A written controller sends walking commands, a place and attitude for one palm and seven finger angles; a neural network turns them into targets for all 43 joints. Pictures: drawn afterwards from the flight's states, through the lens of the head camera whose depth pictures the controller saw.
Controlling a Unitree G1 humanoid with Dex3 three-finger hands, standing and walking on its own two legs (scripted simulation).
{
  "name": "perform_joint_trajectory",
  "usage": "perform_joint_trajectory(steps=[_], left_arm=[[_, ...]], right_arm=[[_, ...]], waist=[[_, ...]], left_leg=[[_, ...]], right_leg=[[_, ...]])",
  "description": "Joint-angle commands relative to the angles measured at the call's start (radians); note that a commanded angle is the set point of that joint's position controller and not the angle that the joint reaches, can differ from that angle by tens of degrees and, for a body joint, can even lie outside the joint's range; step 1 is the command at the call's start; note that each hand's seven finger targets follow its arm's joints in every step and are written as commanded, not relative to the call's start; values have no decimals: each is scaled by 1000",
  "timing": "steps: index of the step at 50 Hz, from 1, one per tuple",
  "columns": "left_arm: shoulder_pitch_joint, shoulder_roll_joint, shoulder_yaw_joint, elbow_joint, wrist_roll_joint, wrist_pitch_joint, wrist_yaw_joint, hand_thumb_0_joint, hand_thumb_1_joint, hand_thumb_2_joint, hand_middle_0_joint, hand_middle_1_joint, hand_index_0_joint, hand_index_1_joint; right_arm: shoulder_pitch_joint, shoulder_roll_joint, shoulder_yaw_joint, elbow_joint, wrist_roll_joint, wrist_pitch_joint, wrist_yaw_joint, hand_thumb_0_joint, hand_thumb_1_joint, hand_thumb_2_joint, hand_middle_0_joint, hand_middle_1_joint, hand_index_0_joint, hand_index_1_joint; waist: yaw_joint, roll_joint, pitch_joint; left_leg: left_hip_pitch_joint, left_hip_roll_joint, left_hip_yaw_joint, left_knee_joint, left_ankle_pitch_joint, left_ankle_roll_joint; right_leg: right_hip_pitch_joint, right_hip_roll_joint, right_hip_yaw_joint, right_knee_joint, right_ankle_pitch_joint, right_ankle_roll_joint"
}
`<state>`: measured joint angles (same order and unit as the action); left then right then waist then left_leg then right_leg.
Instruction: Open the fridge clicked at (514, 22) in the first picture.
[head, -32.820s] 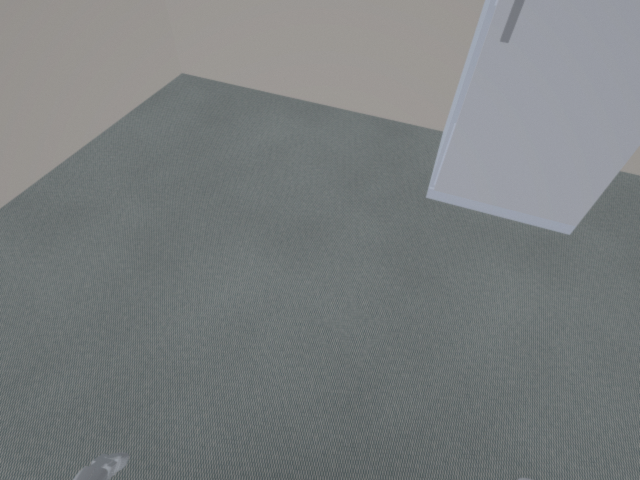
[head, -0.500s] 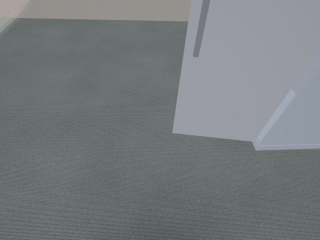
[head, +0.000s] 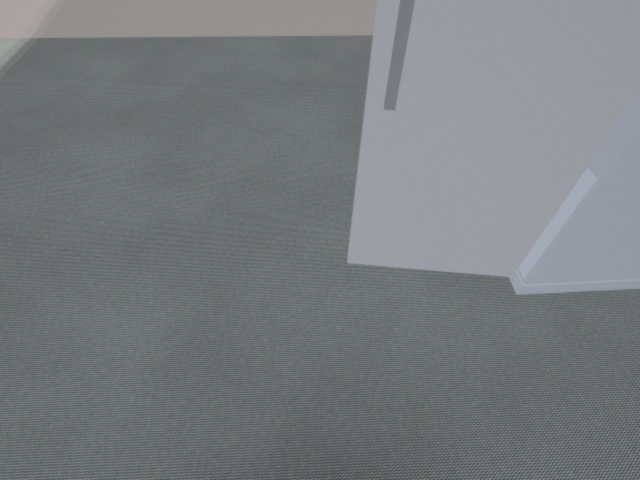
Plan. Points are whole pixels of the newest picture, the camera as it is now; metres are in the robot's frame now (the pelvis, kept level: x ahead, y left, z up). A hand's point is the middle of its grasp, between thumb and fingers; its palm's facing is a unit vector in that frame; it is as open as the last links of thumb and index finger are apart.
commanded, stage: look to check the result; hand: left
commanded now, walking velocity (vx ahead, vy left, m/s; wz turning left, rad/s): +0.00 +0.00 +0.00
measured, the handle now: out of the picture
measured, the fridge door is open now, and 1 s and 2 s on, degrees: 81 81 81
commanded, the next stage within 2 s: stand and wait in 0.10 s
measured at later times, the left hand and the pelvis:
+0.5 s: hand out of the picture +0.06 +0.21 -0.16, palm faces -0.01 -0.96 -0.28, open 7.4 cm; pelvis +0.00 -0.02 +0.00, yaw +1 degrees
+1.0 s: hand out of the picture +0.10 +0.22 -0.15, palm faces -0.01 -0.95 -0.32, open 7.4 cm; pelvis +0.02 -0.03 +0.01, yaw +2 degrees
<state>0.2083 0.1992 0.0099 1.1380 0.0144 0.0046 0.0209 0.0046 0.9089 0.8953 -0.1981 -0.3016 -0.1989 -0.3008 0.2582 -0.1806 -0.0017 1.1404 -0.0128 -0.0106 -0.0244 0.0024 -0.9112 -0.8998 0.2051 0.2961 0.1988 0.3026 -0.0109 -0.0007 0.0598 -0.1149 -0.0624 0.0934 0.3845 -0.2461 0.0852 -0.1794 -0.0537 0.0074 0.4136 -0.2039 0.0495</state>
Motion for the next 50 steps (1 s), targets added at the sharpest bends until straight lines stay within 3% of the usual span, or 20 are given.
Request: perform_joint_trajectory(steps=[1,14,27,50], left_arm=[[23,133,23,-36,3,-16,9,0,900,900,-200,-300,-200,-300],[-53,220,30,-53,3,-30,-1,0,900,900,-200,-300,-200,-300],[-121,294,29,-63,1,-38,-10,0,900,900,-200,-300,-200,-300],[-159,340,25,-70,-2,-45,-9,0,900,900,-200,-300,-200,-300]], right_arm=[[26,-154,-31,-32,-1,-18,-13,0,-900,-900,200,300,200,300],[-69,-243,-41,-51,2,-19,-2,0,-900,-900,200,300,200,300],[-152,-324,-43,-65,1,-23,6,0,-900,-900,200,300,200,300],[-194,-367,-39,-73,3,-21,8,0,-900,-900,200,300,200,300]], waist=[[7,14,-12],[7,6,-28],[4,2,-78],[4,3,-115]], left_leg=[[-26,186,-151,-108,226,-34],[-15,188,-156,-123,175,-33],[32,198,-166,-139,227,-45],[79,205,-161,-137,338,-57]], right_leg=[[19,-47,38,-36,122,-53],[46,-65,52,-88,130,-64],[77,-81,52,-117,169,-65],[128,-96,44,-132,284,-72]])
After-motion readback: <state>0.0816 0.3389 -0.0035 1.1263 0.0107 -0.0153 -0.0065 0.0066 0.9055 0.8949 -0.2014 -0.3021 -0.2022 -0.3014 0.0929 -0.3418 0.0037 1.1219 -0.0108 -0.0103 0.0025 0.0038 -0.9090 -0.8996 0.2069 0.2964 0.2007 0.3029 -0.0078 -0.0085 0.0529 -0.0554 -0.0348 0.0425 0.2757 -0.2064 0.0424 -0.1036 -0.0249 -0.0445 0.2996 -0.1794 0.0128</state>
